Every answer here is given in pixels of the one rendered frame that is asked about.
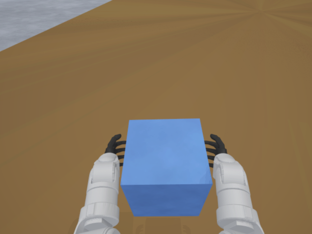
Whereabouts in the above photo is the robot right hand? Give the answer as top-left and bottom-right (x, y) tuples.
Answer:
(204, 134), (227, 168)

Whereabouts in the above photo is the carton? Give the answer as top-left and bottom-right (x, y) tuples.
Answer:
(120, 118), (213, 216)

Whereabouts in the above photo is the robot left hand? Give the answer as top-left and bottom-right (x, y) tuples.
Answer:
(105, 134), (126, 166)

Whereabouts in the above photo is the left robot forearm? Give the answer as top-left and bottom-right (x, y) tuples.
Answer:
(74, 153), (120, 234)

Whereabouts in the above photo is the right robot forearm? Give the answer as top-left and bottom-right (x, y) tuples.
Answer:
(213, 153), (264, 234)

